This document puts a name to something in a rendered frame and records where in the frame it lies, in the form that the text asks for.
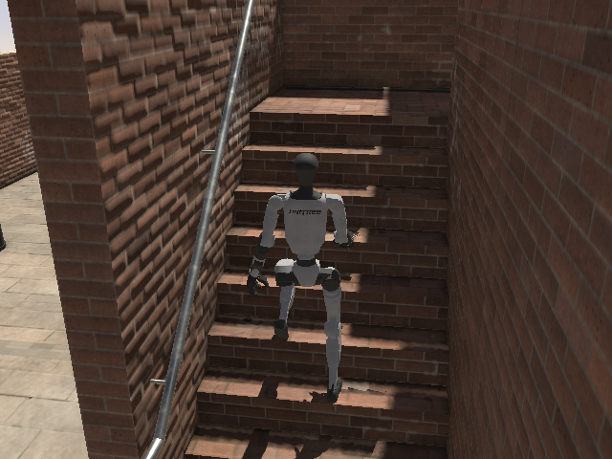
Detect stairs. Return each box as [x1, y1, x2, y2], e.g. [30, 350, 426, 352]
[185, 112, 449, 459]

